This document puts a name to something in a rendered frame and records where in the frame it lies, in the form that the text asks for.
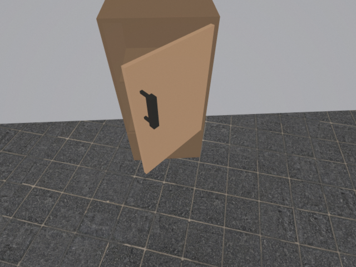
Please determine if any handle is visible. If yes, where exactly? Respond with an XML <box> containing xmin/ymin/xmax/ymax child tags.
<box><xmin>140</xmin><ymin>90</ymin><xmax>159</xmax><ymax>129</ymax></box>

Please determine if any cupboard door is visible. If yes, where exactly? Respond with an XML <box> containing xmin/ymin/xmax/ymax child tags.
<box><xmin>121</xmin><ymin>24</ymin><xmax>215</xmax><ymax>174</ymax></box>

